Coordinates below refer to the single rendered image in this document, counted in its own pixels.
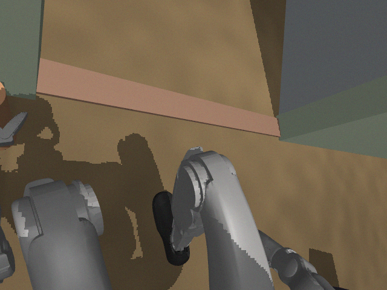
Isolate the left robot hand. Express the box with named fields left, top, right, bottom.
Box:
left=0, top=112, right=28, bottom=147

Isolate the right robot foot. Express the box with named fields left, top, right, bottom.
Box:
left=152, top=192, right=190, bottom=266

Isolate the left robot arm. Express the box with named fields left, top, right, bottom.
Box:
left=0, top=205, right=15, bottom=284

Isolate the right robot hand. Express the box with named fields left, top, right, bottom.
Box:
left=258, top=230, right=283, bottom=268

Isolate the right robot arm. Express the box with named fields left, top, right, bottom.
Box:
left=271, top=248, right=335, bottom=290

